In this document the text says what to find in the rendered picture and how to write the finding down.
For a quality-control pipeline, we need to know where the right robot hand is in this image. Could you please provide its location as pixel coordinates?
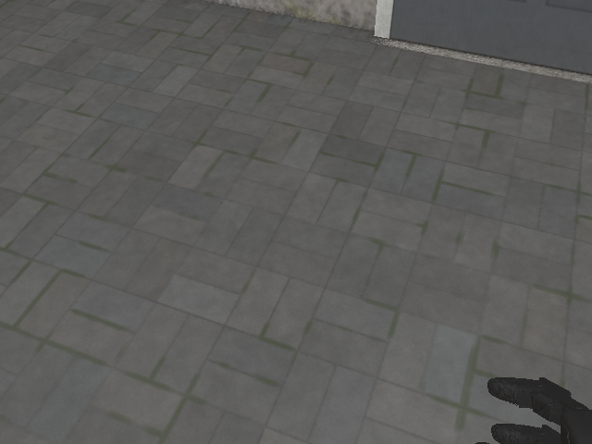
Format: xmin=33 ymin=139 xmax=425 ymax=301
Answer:
xmin=475 ymin=377 xmax=592 ymax=444

